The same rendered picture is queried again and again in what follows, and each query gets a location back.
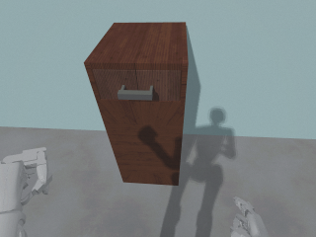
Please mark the robot left hand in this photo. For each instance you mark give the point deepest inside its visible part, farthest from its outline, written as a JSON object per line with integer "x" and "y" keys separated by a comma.
{"x": 14, "y": 173}

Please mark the robot left forearm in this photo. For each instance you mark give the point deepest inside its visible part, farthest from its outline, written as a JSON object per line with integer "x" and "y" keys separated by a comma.
{"x": 11, "y": 224}

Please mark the drawer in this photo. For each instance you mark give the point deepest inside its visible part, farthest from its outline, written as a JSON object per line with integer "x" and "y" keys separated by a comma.
{"x": 166, "y": 83}

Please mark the robot right hand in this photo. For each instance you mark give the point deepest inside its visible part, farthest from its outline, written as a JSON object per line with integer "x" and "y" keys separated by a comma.
{"x": 251, "y": 226}

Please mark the handle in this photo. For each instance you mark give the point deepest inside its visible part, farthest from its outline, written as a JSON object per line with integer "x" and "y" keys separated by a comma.
{"x": 141, "y": 95}

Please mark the cabinet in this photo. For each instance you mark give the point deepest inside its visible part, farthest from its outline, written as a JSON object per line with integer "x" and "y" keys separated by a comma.
{"x": 145, "y": 135}

